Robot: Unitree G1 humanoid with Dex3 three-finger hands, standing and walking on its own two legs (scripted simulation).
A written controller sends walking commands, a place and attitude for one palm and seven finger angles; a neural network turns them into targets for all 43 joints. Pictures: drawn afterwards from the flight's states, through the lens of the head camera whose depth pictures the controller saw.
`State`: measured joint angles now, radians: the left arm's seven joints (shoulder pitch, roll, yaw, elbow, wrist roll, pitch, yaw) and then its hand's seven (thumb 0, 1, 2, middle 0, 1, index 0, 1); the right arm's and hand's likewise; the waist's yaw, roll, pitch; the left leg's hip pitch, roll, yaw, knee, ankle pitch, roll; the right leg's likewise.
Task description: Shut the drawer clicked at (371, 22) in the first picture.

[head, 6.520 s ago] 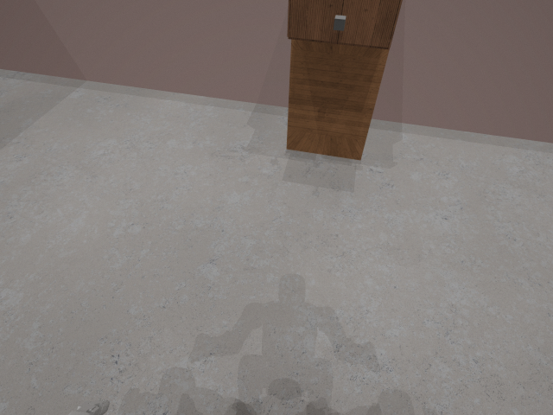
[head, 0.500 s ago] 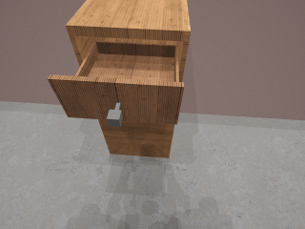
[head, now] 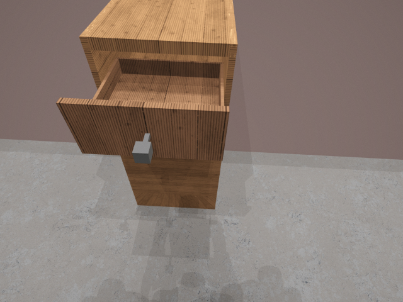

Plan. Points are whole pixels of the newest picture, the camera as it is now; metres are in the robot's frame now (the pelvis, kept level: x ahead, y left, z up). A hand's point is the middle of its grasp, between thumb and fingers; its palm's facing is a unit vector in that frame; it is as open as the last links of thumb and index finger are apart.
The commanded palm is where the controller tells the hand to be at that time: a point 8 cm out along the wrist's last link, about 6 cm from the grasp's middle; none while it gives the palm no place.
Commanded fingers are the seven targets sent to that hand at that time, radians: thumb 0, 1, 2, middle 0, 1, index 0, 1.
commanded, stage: look again from close up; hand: left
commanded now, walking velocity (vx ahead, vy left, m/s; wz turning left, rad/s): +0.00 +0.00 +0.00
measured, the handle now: (144, 146) +0.44 +0.16 +0.04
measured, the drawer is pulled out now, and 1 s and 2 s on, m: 0.24 0.24 0.24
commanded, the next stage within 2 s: shuffle to correct the standing spot in 0.52 s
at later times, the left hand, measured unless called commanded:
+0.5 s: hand out of the picture +0.03 +0.21 -0.18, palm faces +0.02 -0.98 -0.22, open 7.4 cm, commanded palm none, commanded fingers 0.00 0.90 0.90 -0.20 -0.30 -0.20 -0.30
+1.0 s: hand out of the picture +0.02 +0.18 -0.19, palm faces +0.03 -0.98 -0.18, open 7.4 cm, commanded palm none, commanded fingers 0.00 0.90 0.90 -0.20 -0.30 -0.20 -0.30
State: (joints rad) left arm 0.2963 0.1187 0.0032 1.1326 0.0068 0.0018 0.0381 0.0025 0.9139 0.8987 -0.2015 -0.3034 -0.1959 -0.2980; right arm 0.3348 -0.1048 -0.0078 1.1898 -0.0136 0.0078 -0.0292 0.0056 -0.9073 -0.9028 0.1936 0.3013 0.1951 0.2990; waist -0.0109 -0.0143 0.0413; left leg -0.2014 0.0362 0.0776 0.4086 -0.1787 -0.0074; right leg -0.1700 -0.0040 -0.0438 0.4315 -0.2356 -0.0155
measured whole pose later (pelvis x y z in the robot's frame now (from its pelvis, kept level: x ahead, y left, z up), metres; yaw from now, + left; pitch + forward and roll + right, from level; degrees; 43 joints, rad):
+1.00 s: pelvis +0.05 +0.00 -0.01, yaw +0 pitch +0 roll +0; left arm 0.36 0.16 0.02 1.07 0.03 -0.01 0.01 0.00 0.91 0.90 -0.20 -0.30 -0.19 -0.30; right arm 0.29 -0.15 -0.01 1.11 -0.03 -0.01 -0.03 0.01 -0.91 -0.90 0.20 0.30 0.20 0.30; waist 0.00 0.00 0.03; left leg -0.26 0.05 0.07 0.61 -0.35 0.01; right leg -0.18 0.00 -0.05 0.56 -0.38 -0.02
